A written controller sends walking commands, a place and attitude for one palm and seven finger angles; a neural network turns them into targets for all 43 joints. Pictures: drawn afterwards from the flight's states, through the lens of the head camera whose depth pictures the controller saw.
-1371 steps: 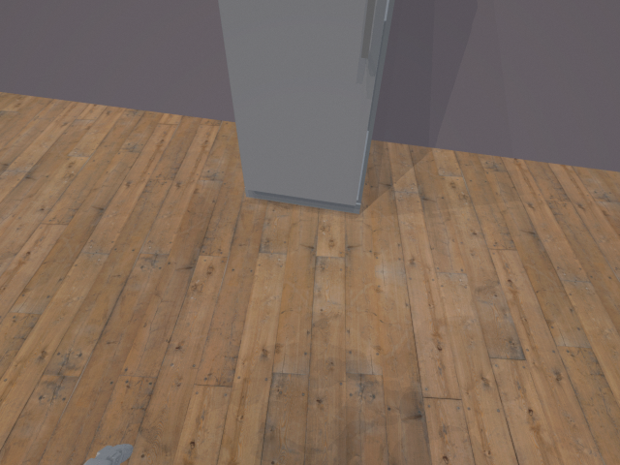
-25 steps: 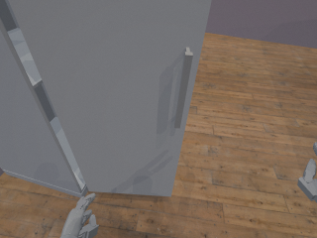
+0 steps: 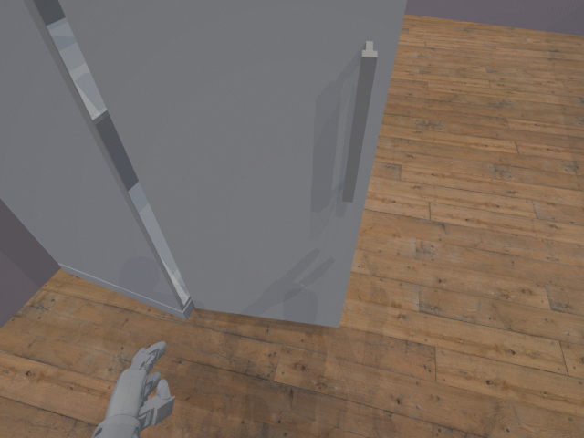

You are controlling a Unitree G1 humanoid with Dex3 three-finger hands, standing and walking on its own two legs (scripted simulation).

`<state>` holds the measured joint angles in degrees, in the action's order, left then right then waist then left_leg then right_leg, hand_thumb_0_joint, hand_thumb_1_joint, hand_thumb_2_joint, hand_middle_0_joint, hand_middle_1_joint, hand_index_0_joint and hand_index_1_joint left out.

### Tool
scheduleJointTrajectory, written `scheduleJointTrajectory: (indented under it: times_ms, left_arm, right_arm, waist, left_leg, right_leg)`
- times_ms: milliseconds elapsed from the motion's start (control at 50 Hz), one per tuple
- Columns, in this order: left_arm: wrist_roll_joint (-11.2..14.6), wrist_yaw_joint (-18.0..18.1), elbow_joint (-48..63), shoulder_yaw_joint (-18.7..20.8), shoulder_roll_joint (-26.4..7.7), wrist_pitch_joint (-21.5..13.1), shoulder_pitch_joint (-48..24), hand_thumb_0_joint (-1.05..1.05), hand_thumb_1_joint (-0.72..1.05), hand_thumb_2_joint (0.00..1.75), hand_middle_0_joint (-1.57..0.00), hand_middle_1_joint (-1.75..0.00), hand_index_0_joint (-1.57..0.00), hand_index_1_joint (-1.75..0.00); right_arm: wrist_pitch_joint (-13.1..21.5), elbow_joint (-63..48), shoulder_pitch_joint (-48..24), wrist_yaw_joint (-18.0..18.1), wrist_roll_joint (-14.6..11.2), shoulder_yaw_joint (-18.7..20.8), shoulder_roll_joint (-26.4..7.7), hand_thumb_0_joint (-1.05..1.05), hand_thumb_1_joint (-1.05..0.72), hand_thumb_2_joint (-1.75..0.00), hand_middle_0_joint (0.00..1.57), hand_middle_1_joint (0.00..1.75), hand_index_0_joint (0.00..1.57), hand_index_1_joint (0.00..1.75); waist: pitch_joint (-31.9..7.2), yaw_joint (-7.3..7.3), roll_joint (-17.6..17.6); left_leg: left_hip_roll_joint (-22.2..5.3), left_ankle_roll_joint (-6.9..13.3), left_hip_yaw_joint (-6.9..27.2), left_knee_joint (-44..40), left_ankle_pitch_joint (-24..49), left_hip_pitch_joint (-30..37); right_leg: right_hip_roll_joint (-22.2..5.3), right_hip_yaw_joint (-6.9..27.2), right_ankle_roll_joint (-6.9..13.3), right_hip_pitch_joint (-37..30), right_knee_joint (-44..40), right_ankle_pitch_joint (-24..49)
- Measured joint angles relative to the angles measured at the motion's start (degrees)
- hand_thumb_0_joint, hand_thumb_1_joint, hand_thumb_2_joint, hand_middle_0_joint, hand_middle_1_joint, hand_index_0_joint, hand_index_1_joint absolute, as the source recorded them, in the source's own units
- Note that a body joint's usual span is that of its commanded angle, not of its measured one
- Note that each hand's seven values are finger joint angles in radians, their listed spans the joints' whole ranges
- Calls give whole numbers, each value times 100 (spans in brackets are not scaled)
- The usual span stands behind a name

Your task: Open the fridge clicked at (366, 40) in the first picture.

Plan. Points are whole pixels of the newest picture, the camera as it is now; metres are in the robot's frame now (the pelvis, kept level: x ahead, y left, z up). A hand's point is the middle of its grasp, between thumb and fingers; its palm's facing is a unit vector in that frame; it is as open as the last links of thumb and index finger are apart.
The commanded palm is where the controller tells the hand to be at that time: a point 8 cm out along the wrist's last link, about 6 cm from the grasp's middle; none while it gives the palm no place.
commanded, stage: step back with the hand held close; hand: right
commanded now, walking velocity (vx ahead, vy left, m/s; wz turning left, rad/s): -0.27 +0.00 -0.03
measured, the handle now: (357, 131) +0.56 -0.07 +0.13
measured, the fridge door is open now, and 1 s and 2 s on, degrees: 77 77 77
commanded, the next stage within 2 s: stop stepping back and stand still in 0.66 s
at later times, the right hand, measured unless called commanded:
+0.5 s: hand out of the picture +0.09 -0.27 +0.17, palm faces +0.54 +0.68 -0.50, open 7.4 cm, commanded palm +0.01 -0.30 +0.18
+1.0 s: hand out of the picture -0.03 -0.27 +0.20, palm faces +0.55 +0.76 -0.36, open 7.4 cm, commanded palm -0.09 -0.29 +0.18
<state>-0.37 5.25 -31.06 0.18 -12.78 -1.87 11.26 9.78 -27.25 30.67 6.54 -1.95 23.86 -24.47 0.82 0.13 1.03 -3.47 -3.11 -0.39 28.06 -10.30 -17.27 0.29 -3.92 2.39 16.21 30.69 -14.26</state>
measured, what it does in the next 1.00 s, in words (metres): walks backwards: right foot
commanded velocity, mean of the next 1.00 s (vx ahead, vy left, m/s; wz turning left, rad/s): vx -0.18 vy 0.02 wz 0.07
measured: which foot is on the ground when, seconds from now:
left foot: down 0.00-0.72, up 0.74-1.00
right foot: down 0.00-0.60, up 0.62-0.70, down 0.72-1.00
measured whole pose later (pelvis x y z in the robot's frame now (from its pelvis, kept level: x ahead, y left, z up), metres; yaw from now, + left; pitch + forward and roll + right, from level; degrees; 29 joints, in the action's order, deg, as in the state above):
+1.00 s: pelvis -0.21 +0.02 +0.01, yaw -5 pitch +2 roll +4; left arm -0.7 2.4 -34.5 -1.3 -7.2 -10.8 14.9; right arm 12.4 -31.9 27.5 9.0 -2.2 25.5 -23.2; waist -2.6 0.4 0.3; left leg 3.2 -0.3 -5.6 42.8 -32.2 -11.9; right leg -6.4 -5.9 0.4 26.0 25.2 -7.7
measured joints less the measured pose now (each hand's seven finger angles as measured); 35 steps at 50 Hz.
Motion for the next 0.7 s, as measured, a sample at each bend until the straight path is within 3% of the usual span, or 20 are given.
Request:
scheduleJointTrajectory:
  times_ms: [160, 300, 440, 540, 620, 700]
  left_arm:
    - [30, -26, 57, -76, 43, -210, 165, 1, 90, 89, -20, -30, -20, -30]
    - [-21, -66, -97, -100, 67, -412, 329, 1, 90, 89, -20, -30, -20, -30]
    - [-28, -89, -157, -79, 122, -620, 429, 2, 90, 89, -20, -30, -20, -30]
    - [-14, -116, -182, 23, 112, -687, 478, 2, 90, 89, -20, -30, -20, -30]
    - [-60, -200, -342, 118, -36, -695, 306, 2, 90, 89, -20, -30, -20, -30]
    - [-81, -276, -539, 150, -64, -528, 57, 2, 90, 89, -20, -30, -20, -30]
  right_arm:
    - [238, 126, -265, 92, 167, 149, 165, 1, -88, -90, 21, 30, 22, 30]
    - [429, 61, -459, 115, 284, 54, 368, 2, -88, -90, 21, 30, 22, 30]
    - [696, -174, -492, 114, 283, 290, 7, 1, -88, -90, 21, 30, 22, 30]
    - [861, -50, -502, 33, 376, 511, -130, 1, -88, -90, 21, 30, 22, 30]
    - [874, -38, -554, 34, 272, 465, 124, 1, -88, -90, 21, 30, 22, 30]
    - [788, -180, -557, 21, 178, 283, 215, 1, -88, -90, 21, 30, 22, 30]
  waist:
    - [57, 60, -7]
    - [90, 62, -39]
    - [251, -125, 66]
    - [255, -178, 25]
    - [275, -4, 39]
    - [259, 165, 221]
  left_leg:
    - [-29, -12, -60, 445, 27, -349]
    - [114, 66, -29, 629, -74, -580]
    - [307, 74, 275, 769, 158, -746]
    - [488, 71, 496, 1165, -16, -870]
    - [357, 50, 546, 1225, 65, -1089]
    - [235, -16, 651, 967, 360, -1248]
  right_leg:
    - [10, 73, 82, 438, 553, -9]
    - [-11, 229, 90, 832, 960, -348]
    - [30, 281, 72, 1041, 875, 247]
    - [-117, 105, 123, 1299, 1363, -452]
    - [-41, 15, -60, 1582, 1685, -1315]
    - [70, 11, -190, 1216, 1908, -1365]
